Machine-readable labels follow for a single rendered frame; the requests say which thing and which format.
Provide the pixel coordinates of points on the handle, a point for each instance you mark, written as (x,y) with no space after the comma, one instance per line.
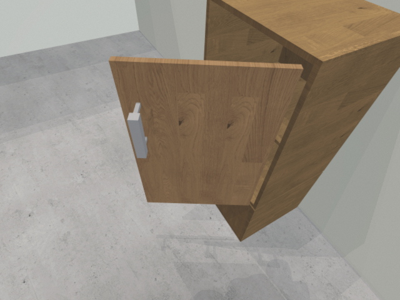
(137,132)

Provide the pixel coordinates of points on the cupboard door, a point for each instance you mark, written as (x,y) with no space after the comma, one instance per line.
(210,125)

